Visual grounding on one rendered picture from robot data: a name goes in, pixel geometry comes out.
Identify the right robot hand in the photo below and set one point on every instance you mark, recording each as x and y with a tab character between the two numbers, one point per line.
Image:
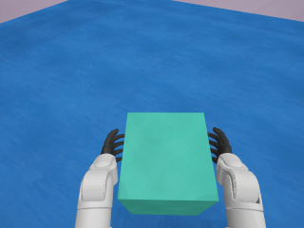
222	144

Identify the left robot forearm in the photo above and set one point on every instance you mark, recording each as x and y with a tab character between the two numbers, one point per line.
96	193

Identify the carton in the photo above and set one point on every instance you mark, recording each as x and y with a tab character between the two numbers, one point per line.
167	166

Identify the right robot forearm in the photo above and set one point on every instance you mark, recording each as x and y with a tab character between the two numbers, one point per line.
242	197

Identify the left robot hand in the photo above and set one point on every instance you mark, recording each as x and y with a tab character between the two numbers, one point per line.
110	144

